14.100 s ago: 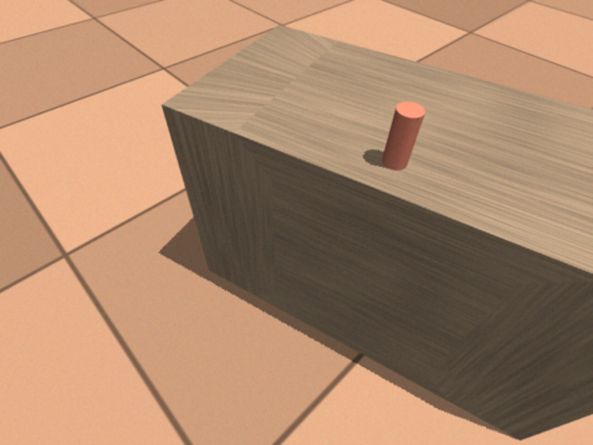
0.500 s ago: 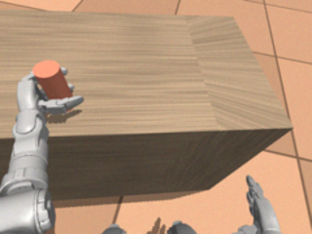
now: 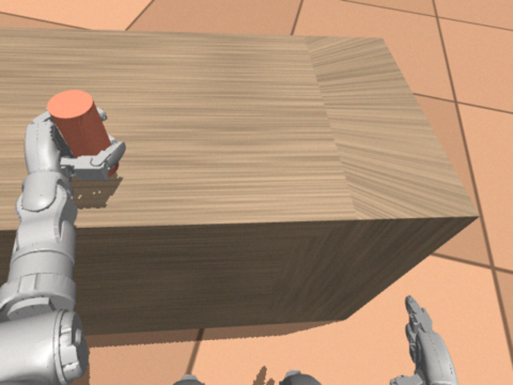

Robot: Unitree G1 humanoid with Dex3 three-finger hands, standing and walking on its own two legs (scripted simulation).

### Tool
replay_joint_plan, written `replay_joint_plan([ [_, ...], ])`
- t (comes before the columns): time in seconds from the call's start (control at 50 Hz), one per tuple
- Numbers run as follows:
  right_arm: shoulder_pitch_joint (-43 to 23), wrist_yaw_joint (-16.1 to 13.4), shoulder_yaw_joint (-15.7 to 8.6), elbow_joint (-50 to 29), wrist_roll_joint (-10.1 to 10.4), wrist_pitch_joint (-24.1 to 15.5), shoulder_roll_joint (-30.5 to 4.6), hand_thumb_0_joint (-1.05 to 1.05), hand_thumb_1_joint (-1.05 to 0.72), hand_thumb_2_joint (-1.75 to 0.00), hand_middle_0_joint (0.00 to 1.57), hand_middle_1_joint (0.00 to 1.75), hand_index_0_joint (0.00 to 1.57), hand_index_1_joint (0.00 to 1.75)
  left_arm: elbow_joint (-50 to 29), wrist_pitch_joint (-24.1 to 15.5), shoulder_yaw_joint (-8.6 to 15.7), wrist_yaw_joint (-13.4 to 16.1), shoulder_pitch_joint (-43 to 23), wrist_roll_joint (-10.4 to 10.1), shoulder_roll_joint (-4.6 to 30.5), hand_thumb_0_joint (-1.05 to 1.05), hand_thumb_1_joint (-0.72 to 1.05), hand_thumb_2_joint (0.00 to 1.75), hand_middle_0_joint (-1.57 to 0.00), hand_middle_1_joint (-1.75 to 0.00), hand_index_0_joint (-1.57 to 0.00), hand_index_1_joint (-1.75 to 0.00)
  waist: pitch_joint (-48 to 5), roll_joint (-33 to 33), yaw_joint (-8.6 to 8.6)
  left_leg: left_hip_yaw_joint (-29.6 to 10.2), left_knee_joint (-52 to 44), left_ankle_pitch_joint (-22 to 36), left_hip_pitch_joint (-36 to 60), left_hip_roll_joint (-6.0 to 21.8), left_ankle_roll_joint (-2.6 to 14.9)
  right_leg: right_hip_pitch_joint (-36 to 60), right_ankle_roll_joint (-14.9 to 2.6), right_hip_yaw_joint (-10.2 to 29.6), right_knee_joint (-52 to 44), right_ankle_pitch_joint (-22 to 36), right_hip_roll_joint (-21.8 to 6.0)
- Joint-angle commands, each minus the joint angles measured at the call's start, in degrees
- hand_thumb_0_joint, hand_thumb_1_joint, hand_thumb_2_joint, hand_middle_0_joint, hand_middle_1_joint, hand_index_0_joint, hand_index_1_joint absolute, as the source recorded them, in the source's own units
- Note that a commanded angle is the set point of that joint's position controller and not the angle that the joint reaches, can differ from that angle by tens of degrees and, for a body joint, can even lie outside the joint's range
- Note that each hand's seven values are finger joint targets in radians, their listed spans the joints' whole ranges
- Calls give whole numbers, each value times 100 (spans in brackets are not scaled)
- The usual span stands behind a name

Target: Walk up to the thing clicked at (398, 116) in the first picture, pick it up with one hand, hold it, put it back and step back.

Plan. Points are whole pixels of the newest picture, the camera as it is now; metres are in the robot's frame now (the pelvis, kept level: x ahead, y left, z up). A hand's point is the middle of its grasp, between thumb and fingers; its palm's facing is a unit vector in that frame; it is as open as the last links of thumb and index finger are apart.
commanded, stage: settle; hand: left
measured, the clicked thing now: (87, 138) +0.45 +0.22 +0.12
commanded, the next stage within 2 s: lift in 0.50 s
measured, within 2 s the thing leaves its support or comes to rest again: neither
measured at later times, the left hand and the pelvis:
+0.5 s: hand (87, 127) +0.45 +0.22 +0.14, palm faces +0.19 -0.98 -0.01, open 7.9 cm; pelvis +0.00 +0.00 +0.01, yaw +0 degrees
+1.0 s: hand (83, 113) +0.43 +0.20 +0.19, palm faces +0.18 -0.98 -0.02, open 7.9 cm; pelvis +0.00 +0.00 +0.02, yaw +0 degrees
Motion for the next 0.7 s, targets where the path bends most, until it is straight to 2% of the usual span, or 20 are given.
replay_joint_plan([
  [0.0,29,-36,-298,-559,32,-271,-629,0,55,-5,5,5,5,5,-1367,-313,90,-14,-2875,-110,1378,0,36,134,-136,-144,-137,-145,-2200,708,0,165,-638,2398,1719,-69,140,882,-244,-256,-558,2237,108],
  [0.02,-60,-39,-336,-722,39,-308,-700,0,55,-5,5,5,5,5,-1326,-280,167,-37,-2893,-126,1470,0,36,134,-137,-145,-139,-146,-2320,633,-40,159,-635,2424,1768,-51,147,918,-237,-264,-576,2254,105],
  [0.04,-3,-31,-330,-489,39,-308,-699,0,55,-5,5,5,5,5,-1234,-231,155,-50,-2856,-121,1470,0,37,135,-138,-146,-139,-147,-2215,673,37,150,-674,2418,1721,-53,138,910,-252,-275,-597,2212,101],
  [0.06,-268,-27,-404,-634,49,-342,-760,0,56,-5,5,5,5,5,-1207,-216,131,-61,-2895,-133,1431,0,38,136,-138,-147,-140,-148,-2094,613,22,133,-745,2330,1720,-42,115,869,-267,-304,-611,2073,116],
  [0.12,-126,-24,-390,-513,63,-360,-769,0,55,-5,5,5,5,5,-1388,-146,91,-40,-3050,-156,1414,0,37,135,-138,-146,-139,-147,-2209,614,43,108,-801,2290,1848,-25,107,868,-275,-333,-657,1997,127],
  [0.16,-271,-44,-449,-753,81,-410,-865,0,55,-5,5,5,5,5,-1494,-141,169,-29,-3097,-173,1560,0,36,132,-136,-144,-138,-144,-2447,510,70,132,-791,2391,1935,-48,121,1137,-250,-328,-673,2166,122],
  [0.18,-112,-49,-359,-714,73,-411,-767,0,55,-5,5,5,5,5,-1439,-128,185,-19,-3093,-178,1541,0,34,132,-136,-144,-138,-145,-2589,420,29,136,-732,2603,1950,-45,141,1298,-223,-321,-642,2432,112],
  [0.2,-88,-54,-408,-573,74,-408,-813,0,55,-5,5,5,5,5,-1489,-152,309,-18,-3097,-219,1634,0,32,133,-135,-145,-137,-146,-2516,384,96,132,-736,2738,1892,-41,128,1326,-228,-327,-617,2515,112],
  [0.24,-137,-55,-393,-632,75,-420,-802,0,54,-5,5,5,5,5,-1635,-173,318,-22,-3242,-207,1703,0,32,132,-135,-144,-137,-144,-2697,425,81,141,-702,2957,2044,-43,135,1371,-214,-306,-622,2718,93],
  [0.3,-202,-72,-357,-592,76,-424,-750,0,55,-5,5,5,5,5,-1755,-125,229,48,-3266,-140,1645,0,32,133,-134,-144,-136,-144,-2692,451,108,152,-760,2861,2060,-65,139,1424,-204,-293,-686,2684,74],
  [0.38,-134,-88,-413,-324,77,-450,-777,0,55,-5,5,5,5,5,-1598,-41,150,104,-3251,-117,1550,0,33,134,-132,-143,-134,-144,-2400,679,63,151,-892,2660,2222,-44,88,1145,-241,-323,-805,2316,96],
  [0.4,-107,-88,-331,-258,88,-471,-681,0,55,-5,5,5,5,5,-1544,1,143,106,-3199,-99,1563,0,33,133,-132,-142,-134,-143,-2232,639,116,174,-928,2556,2113,-69,105,1242,-227,-315,-855,2312,91],
  [0.42,-114,-88,-447,-99,80,-472,-781,0,55,-5,5,5,5,5,-1519,28,204,116,-3163,-100,1612,0,34,134,-131,-142,-133,-143,-2152,654,109,200,-952,2461,2054,-76,98,1216,-231,-298,-875,2256,84],
  [0.44,-229,-67,-303,-203,86,-495,-660,0,55,-5,5,5,5,5,-1582,58,109,103,-3210,-89,1494,0,35,134,-132,-142,-133,-143,-2217,737,109,180,-989,2514,2158,-54,82,1192,-253,-315,-874,2235,93],
  [0.48,-205,-69,-333,-174,97,-519,-684,0,55,-5,5,5,5,5,-1650,97,18,82,-3324,-109,1424,0,33,133,-131,-142,-133,-143,-2343,782,73,142,-1004,2583,2350,-13,61,1158,-270,-353,-884,2181,120],
  [0.5,-384,-69,-267,-271,107,-545,-622,0,56,-5,5,5,5,5,-1587,113,39,92,-3364,-109,1447,0,35,134,-131,-143,-133,-143,-2148,661,144,139,-1057,2424,2148,-29,68,1234,-265,-364,-920,2093,117],
  [0.54,-397,-93,-417,-98,106,-596,-779,0,55,-5,5,5,5,5,-1497,139,115,111,-3342,-122,1563,0,33,135,-131,-144,-134,-144,-2034,616,116,158,-1138,2099,2084,-38,70,1214,-269,-352,-971,1884,117],
  [0.58,-358,-109,-322,-47,110,-594,-671,0,55,-5,5,5,5,5,-1592,147,24,96,-3417,-162,1410,0,33,134,-132,-143,-134,-144,-2271,597,111,152,-1099,2305,2221,-32,85,1276,-256,-348,-968,2063,106],
  [0.66,-312,-178,-576,-305,135,-658,-999,0,55,-5,5,5,5,5,-1869,177,164,127,-3399,-210,1618,0,39,132,-136,-145,-139,-144,-2589,446,111,149,-1077,2621,2401,-29,96,1540,-236,-352,-961,2353,101],
  [0.68,-371,-194,-554,-304,139,-670,-965,0,55,-5,5,5,5,5,-1865,191,156,133,-3331,-228,1534,0,40,133,-136,-145,-139,-144,-2469,421,166,174,-1079,2564,2383,-56,98,1572,-220,-342,-997,2338,87],
])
